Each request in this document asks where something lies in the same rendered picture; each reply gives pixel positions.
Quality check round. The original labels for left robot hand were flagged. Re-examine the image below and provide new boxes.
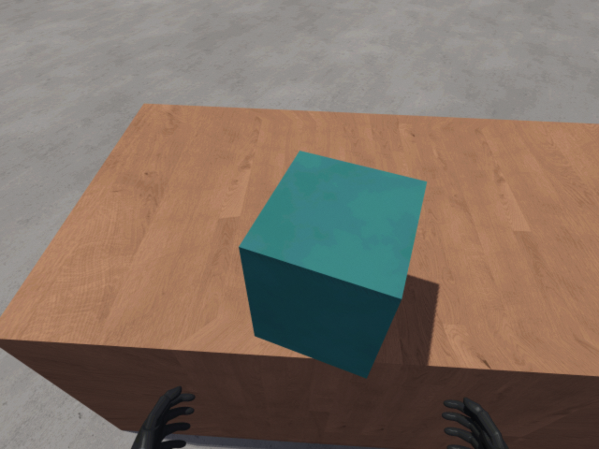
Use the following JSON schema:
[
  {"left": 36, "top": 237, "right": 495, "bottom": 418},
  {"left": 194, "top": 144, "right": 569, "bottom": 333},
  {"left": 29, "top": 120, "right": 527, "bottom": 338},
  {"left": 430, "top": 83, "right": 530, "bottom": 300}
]
[{"left": 131, "top": 386, "right": 195, "bottom": 449}]

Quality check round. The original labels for carton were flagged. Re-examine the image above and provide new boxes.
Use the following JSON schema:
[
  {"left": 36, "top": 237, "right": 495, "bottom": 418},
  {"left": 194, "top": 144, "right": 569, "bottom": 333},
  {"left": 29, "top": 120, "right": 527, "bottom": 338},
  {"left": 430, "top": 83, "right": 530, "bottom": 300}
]
[{"left": 239, "top": 151, "right": 427, "bottom": 379}]

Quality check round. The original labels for right robot hand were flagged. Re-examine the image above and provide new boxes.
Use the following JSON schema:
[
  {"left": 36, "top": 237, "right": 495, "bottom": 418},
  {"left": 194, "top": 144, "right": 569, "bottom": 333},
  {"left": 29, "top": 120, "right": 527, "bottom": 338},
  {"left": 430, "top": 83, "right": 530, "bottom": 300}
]
[{"left": 442, "top": 398, "right": 509, "bottom": 449}]

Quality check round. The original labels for pedestal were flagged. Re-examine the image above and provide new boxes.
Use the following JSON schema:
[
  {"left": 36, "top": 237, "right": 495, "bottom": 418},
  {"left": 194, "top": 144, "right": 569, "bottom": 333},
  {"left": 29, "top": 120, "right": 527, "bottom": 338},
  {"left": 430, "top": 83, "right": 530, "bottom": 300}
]
[{"left": 0, "top": 104, "right": 599, "bottom": 449}]

